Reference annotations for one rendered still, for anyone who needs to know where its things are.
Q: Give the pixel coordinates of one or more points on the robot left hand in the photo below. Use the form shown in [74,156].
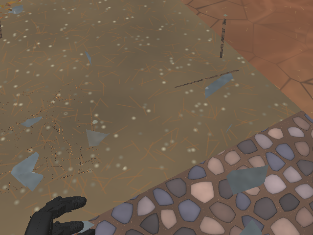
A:
[42,221]

